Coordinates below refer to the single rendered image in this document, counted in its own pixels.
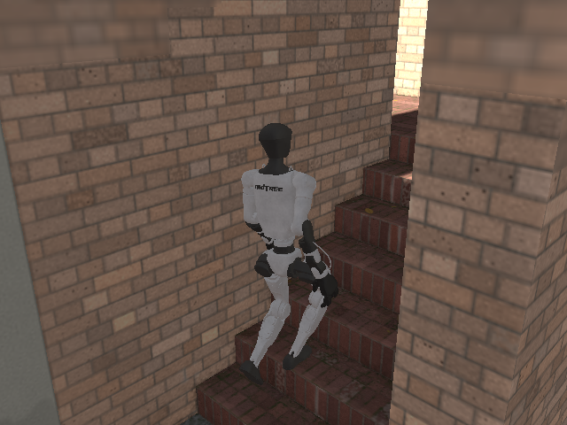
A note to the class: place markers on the stairs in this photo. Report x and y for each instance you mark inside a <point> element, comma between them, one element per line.
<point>347,379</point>

